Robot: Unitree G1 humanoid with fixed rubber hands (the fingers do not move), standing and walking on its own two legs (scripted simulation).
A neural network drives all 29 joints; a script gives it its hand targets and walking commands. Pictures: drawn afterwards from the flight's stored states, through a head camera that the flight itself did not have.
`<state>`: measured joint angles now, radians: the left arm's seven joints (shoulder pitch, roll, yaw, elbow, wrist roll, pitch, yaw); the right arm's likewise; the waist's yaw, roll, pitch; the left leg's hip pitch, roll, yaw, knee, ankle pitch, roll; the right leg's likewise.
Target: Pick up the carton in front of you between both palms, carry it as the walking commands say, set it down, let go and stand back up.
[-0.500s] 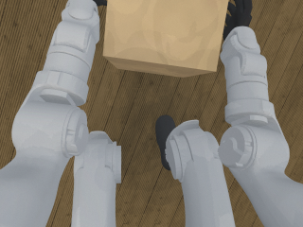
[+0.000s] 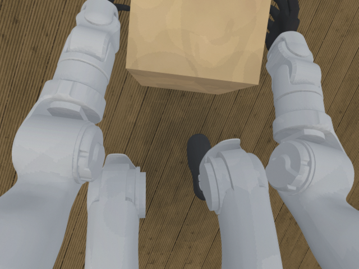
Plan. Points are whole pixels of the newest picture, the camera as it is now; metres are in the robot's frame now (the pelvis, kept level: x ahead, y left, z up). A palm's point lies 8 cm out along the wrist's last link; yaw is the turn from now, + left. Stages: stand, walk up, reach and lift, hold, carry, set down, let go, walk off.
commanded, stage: set down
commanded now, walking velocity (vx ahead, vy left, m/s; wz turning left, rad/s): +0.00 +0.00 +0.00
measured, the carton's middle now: (190, 36) +0.52 -0.09 -0.24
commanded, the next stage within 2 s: let go in 1.84 s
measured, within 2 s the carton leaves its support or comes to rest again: rests again in 0.58 s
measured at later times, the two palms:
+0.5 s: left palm (108, 5) +0.56 +0.06 -0.18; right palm (282, 34) +0.50 -0.25 -0.17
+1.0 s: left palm out of the picture +0.59 +0.10 -0.13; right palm (300, 32) +0.50 -0.26 -0.14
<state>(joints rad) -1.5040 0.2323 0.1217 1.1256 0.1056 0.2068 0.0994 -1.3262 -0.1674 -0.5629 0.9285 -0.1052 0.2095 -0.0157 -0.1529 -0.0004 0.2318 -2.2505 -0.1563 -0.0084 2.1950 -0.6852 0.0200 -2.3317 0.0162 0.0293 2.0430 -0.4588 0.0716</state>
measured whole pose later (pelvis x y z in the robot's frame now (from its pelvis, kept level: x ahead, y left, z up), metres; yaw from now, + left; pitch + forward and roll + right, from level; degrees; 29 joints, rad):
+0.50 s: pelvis +0.00 -0.01 -0.01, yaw +0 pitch +39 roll -3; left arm -1.53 0.22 0.19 1.12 0.18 0.18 -0.01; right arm -1.37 -0.22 -0.62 1.02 -0.13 0.16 0.01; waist -0.13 -0.03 0.31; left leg -2.21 -0.15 -0.02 2.24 -0.71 0.00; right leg -2.31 0.02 0.01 2.09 -0.46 0.06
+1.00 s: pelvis -0.01 -0.02 +0.00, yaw +0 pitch +39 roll -3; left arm -1.53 0.45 -0.08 1.04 -0.15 0.16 0.06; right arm -1.29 -0.25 -0.34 0.93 0.17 0.07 -0.14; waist -0.14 0.01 0.28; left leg -2.20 -0.12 -0.04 2.21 -0.69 -0.01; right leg -2.29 0.01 -0.02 2.05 -0.44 0.02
